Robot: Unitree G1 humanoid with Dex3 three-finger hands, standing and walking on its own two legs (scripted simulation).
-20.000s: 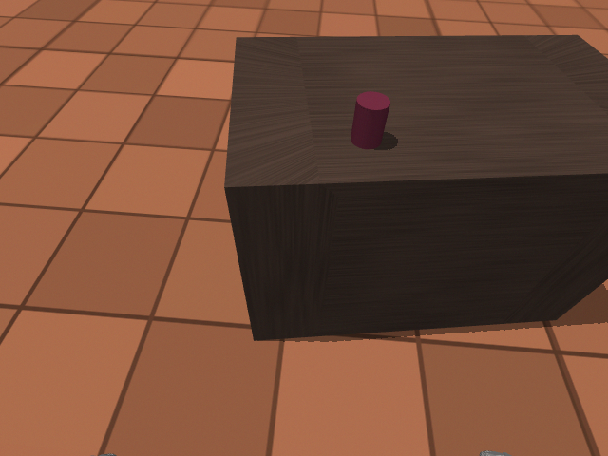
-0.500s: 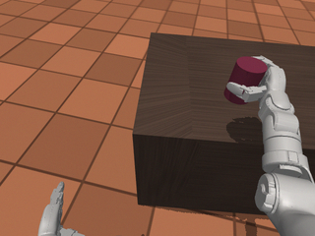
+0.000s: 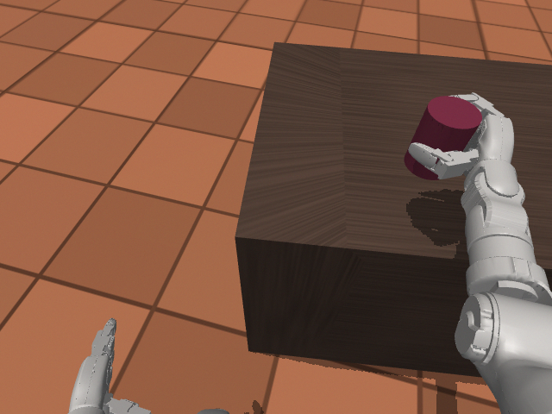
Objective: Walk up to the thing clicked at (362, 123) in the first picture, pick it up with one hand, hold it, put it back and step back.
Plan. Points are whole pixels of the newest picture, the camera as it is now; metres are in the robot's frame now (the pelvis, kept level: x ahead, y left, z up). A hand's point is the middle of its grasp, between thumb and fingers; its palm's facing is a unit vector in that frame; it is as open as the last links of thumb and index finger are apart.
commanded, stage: crouch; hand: right
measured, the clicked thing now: (439, 139) +0.46 -0.20 +0.16
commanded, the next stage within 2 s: lower in 0.12 s
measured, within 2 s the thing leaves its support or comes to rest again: rests again in 1.58 s
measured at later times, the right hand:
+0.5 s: hand (434, 152) +0.48 -0.21 +0.12, palm faces +0.21 +0.98 +0.02, open 10.2 cm
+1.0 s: hand (427, 161) +0.49 -0.22 +0.08, palm faces +0.21 +0.98 +0.01, open 10.2 cm
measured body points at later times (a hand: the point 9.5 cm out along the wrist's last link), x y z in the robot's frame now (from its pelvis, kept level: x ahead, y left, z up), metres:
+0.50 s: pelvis -0.01 +0.00 -0.01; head +0.05 -0.01 +0.44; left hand +0.13 +0.27 -0.07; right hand +0.46 -0.26 +0.12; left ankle +0.02 +0.14 -0.72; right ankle -0.01 -0.13 -0.72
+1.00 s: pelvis -0.01 -0.01 -0.03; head +0.07 -0.02 +0.41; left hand +0.13 +0.26 -0.07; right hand +0.47 -0.27 +0.08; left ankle +0.02 +0.14 -0.72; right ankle -0.01 -0.13 -0.72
